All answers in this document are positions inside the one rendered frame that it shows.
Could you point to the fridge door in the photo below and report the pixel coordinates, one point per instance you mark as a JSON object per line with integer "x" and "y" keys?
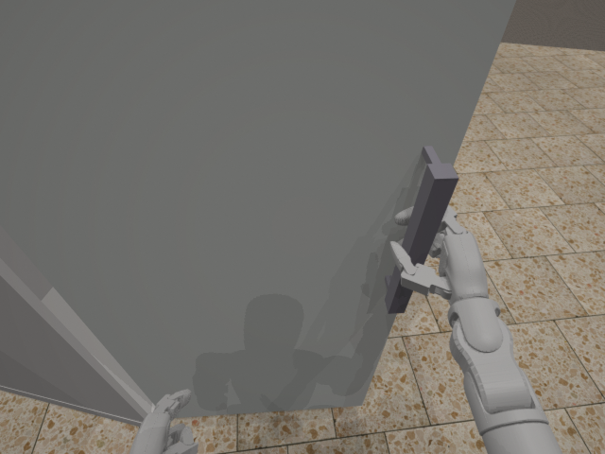
{"x": 211, "y": 185}

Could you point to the right robot hand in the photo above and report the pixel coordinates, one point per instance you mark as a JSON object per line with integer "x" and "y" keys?
{"x": 460, "y": 260}

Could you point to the right robot forearm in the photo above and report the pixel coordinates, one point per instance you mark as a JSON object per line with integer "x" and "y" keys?
{"x": 507, "y": 412}

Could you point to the left robot hand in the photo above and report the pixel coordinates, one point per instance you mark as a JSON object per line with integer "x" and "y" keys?
{"x": 155, "y": 436}

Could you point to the handle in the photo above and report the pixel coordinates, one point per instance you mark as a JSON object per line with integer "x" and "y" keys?
{"x": 437, "y": 187}

